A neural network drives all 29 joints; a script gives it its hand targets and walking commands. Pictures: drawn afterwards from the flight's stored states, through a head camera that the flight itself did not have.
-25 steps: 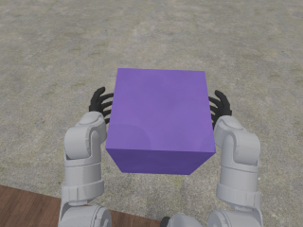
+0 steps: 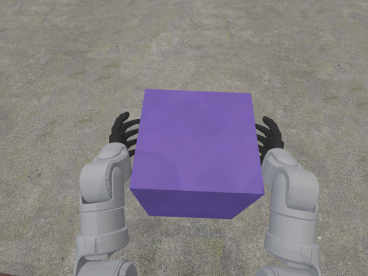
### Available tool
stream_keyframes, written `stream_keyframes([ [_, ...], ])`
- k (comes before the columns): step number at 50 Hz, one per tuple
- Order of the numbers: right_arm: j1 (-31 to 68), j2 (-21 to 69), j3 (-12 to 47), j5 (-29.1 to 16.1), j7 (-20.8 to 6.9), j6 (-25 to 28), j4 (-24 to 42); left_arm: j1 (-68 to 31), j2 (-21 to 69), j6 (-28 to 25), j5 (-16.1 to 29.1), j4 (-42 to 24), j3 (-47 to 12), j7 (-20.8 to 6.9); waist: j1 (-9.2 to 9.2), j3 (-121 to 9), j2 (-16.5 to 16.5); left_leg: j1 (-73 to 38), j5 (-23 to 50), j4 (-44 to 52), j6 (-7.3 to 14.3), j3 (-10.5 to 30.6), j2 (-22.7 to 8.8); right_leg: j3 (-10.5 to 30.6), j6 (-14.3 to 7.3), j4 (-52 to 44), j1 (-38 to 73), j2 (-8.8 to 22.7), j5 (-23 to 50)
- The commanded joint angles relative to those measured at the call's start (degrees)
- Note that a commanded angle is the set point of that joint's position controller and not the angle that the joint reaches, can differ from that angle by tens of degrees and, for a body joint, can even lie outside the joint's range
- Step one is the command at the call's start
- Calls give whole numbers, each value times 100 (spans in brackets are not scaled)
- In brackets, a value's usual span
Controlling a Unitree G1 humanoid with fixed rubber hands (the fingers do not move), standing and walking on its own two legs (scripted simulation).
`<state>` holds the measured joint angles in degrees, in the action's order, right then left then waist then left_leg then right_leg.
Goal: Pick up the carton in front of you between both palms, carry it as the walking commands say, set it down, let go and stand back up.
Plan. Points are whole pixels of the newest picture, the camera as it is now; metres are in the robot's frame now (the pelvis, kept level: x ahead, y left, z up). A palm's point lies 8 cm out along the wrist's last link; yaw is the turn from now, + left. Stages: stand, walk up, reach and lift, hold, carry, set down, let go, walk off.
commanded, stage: carry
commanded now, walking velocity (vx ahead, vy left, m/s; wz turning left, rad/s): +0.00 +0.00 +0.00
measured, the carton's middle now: (193, 162) +0.34 +0.00 +0.04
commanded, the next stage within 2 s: none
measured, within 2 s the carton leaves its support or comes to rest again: neither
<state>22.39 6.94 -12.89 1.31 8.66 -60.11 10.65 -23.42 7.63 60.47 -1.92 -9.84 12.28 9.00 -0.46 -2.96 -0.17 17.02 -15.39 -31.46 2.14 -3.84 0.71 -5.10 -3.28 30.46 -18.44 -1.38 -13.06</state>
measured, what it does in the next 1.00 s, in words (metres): goes down: right foot 0.12 m lower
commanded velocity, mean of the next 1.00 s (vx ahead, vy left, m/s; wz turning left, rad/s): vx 0.39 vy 0.00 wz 0.00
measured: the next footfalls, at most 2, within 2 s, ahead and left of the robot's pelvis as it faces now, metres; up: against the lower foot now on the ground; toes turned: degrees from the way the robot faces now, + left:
right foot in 0.76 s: +0.35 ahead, -0.10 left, -0.12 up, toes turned -3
left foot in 1.28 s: +0.66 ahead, +0.05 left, -0.12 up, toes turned +8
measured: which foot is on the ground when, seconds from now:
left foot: down 0.00-0.80, up 0.82-1.00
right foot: down 0.00-0.42, up 0.44-0.74, down 0.76-1.00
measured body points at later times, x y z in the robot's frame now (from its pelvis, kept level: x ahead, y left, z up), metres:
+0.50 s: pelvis +0.07 +0.01 -0.02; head +0.09 +0.02 +0.43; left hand +0.42 +0.17 +0.08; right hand +0.41 -0.14 +0.08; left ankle -0.07 +0.09 -0.74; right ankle +0.02 -0.09 -0.70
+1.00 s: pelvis +0.30 -0.05 -0.14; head +0.35 -0.06 +0.30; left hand +0.62 +0.13 -0.09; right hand +0.64 -0.17 -0.10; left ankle +0.28 +0.09 -0.76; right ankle +0.31 -0.10 -0.87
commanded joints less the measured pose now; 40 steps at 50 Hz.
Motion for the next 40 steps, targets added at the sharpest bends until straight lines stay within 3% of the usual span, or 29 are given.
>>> stream_keyframes([
  [1, 2980, 4075, 3713, -1007, -181, -34, 172, -2776, 3995, 15, 1012, -160, -3610, -242, -101, -2277, 207, -600, 3247, 295, -8, 206, -387, 531, -136, 84, 1672, 718, 4288],
  [5, 2847, 3999, 3540, -880, -129, -50, -38, -2852, 4028, 14, 1020, -66, -3576, -201, 82, -2325, -266, -1850, 5174, 17, 163, 466, -782, 250, 79, 41, 538, 452, 2794],
  [8, 2847, 3979, 3471, -833, -111, -50, -107, -2913, 4020, 24, 988, 0, -3494, -173, 168, -2217, -351, -2065, 5487, -84, 202, 532, -856, 146, 167, -16, 257, 389, 2574],
  [10, 2898, 3992, 3474, -843, -108, -43, -118, -2907, 4001, 30, 943, 64, -3429, -158, 135, -2107, -260, -1701, 5108, -90, 94, 403, -696, 159, 150, -17, 554, 418, 3100],
  [12, 2989, 4045, 3504, -877, -108, -32, -106, -2917, 4004, 32, 899, 98, -3380, -147, 45, -1961, -48, -963, 4271, 65, -106, 147, -403, 246, 66, 0, 1235, 471, 3976],
  [15, 3114, 4115, 3534, -909, -97, -17, -100, -2916, 4039, 26, 881, 156, -3382, -144, -155, -1811, 409, 360, 1893, 641, -316, -203, -30, 573, -265, 86, 2602, 679, 4879],
  [17, 3031, 4090, 3480, -881, -75, -29, -189, -2846, 4042, 23, 871, 232, -3414, -129, -259, -1769, 620, 807, 661, 730, -319, -345, 145, 832, -488, 360, 3173, 842, 5104],
  [18, 2928, 4054, 3419, -847, -61, -39, -259, -2801, 4021, 19, 847, 269, -3410, -115, -246, -1775, 643, 711, 659, 724, -287, -330, 142, 886, -527, 612, 3101, 870, 5123],
  [19, 2811, 4017, 3357, -813, -45, -43, -324, -2784, 4023, 18, 847, 283, -3419, -103, -141, -1843, 456, 194, 1161, 659, -227, -252, 49, 777, -498, 990, 2601, 820, 4911],
  [20, 2680, 3979, 3292, -775, -32, -41, -374, -2822, 4043, 12, 870, 259, -3445, -95, 78, -1937, 18, -955, 2153, 535, -109, -92, -130, 409, -368, 1527, 1383, 614, 4153],
  [21, 2591, 3940, 3230, -734, -25, -34, -403, -2841, 4076, 1, 901, 243, -3472, -87, 417, -2020, -771, -2950, 4054, 374, 178, 356, -540, -195, -126, 2259, -854, 217, 1941],
  [22, 2506, 3882, 3179, -691, -21, -30, -500, -2953, 4124, -2, 921, 224, -3502, -81, 683, -1687, -1563, -4496, 6081, 83, 598, 1364, -1279, -300, 42, 2915, -3282, -207, -1728],
  [23, 2633, 3861, 3230, -708, -32, -51, -466, -2893, 4090, -5, 891, 326, -3431, -73, 658, -1565, -1027, -4752, 6072, -10, 749, 1716, -1606, 36, -18, 3138, -3932, -16, -1948],
  [24, 2770, 3945, 3371, -825, -55, -53, -394, -2788, 4052, -17, 820, 373, -3299, -61, 605, -1634, -571, -4656, 5390, -7, 801, 1724, -1742, 193, -47, 3058, -3968, 131, -1673],
  [25, 3078, 4142, 3521, -950, -77, 10, -216, -2808, 4078, -24, 720, 252, -3224, -75, 531, -1722, -618, -4104, 4127, 75, 998, 2067, -2057, 612, -27, 2863, -3654, 468, -1410],
  [26, 3407, 4328, 3666, -1071, -133, 65, -44, -2894, 4139, -49, 704, 139, -3217, -101, 640, -1209, -497, -3764, 3226, 319, 877, 2114, -1909, 914, 3, 2445, -4067, 704, -544],
  [28, 3621, 4570, 3867, -1289, -221, 181, 20, -3160, 4219, -123, 665, -57, -3280, -144, 626, -883, -409, -2229, 2210, 566, 896, 1494, -1323, 573, 133, 1599, -3017, 519, 1011],
  [29, 3697, 4629, 4005, -1392, -247, 231, 73, -3138, 4179, -168, 632, -70, -3274, -143, 553, -876, -346, -1610, 1514, 450, 801, 1166, -1111, 570, 133, 896, -2272, 528, 1936],
  [30, 3663, 4606, 4071, -1486, -254, 267, 87, -3018, 4062, -209, 607, -72, -3263, -121, 608, -883, -187, -951, 1007, 424, 750, 906, -902, 375, 106, 464, -1450, 386, 2573],
  [32, 3393, 4395, 4053, -1493, -208, 294, -18, -2691, 3783, -232, 499, -24, -3184, -67, 581, -853, -363, -279, 864, 185, 702, 754, -818, 164, 19, 214, -483, 300, 3047],
  [34, 3025, 4190, 3935, -1327, -136, 273, -238, -2350, 3520, -200, 380, 105, -3049, -13, 550, -781, -446, -538, 1044, -427, 633, 738, -719, 29, -30, -112, -340, 287, 3102],
  [35, 2878, 4115, 3874, -1249, -106, 250, -348, -2191, 3413, -186, 353, 193, -2983, 7, 435, -864, -428, -813, 1531, -994, 566, 699, -644, -65, -58, -352, -146, 251, 3008],
  [37, 2738, 4027, 3734, -1151, -59, 211, -472, -1925, 3267, -181, 335, 368, -2879, 33, -241, -1452, -80, -770, 2471, -3157, 347, 267, -424, -535, -19, -1008, 1334, 166, 2567],
  [38, 2819, 3969, 3593, -1088, -25, 208, -476, -2007, 3238, -176, 354, 323, -2858, 15, -363, -1722, 387, 147, 923, -4860, 229, 177, -186, -167, -64, -720, 2307, 523, 2166],
  [39, 2916, 3952, 3441, -1004, 16, 158, -549, -2086, 3217, -181, 424, 432, -2856, 27, -247, -1946, 1187, 1802, -2502, -6049, 79, 231, 129, 814, -248, 928, 3442, 1397, 4313],
  [40, 2653, 3846, 3362, -969, 74, 108, -711, -2179, 3100, -186, 583, 464, -2881, 66, -63, -2384, 1349, 2700, -2403, -6569, 49, 520, 189, 2198, -799, 978, 3944, 1970, 4938],
])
